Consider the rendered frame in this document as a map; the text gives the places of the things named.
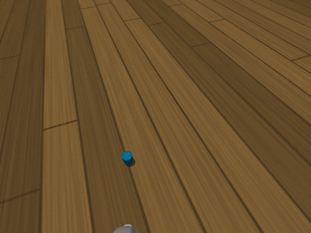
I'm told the cup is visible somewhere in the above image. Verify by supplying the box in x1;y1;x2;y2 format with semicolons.
122;151;133;166

